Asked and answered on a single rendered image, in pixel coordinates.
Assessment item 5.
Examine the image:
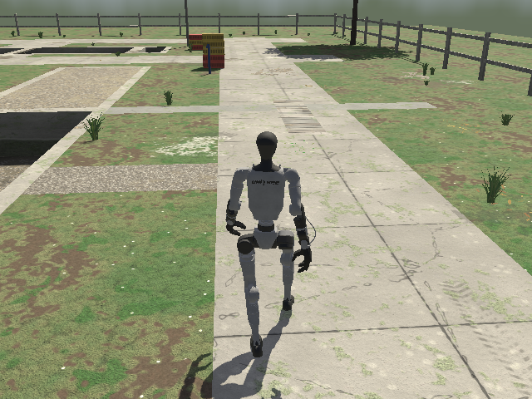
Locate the robot left shin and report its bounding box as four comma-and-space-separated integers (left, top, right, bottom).
244, 288, 260, 346

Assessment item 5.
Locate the robot left forearm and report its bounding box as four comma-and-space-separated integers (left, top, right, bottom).
226, 199, 238, 225

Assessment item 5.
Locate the right robot hand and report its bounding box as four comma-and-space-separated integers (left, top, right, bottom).
292, 247, 312, 273

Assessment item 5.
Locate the left robot hand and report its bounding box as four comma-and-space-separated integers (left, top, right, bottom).
226, 220, 246, 236

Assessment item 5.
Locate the right robot upper arm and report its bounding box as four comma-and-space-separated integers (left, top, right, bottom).
283, 168, 302, 216

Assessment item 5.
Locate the robot right foot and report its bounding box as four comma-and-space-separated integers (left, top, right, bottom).
283, 295, 294, 311

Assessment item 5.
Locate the left robot upper arm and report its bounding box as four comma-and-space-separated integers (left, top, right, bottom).
229, 167, 249, 211

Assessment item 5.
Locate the robot right forearm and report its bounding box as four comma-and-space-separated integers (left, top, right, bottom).
293, 203, 311, 249

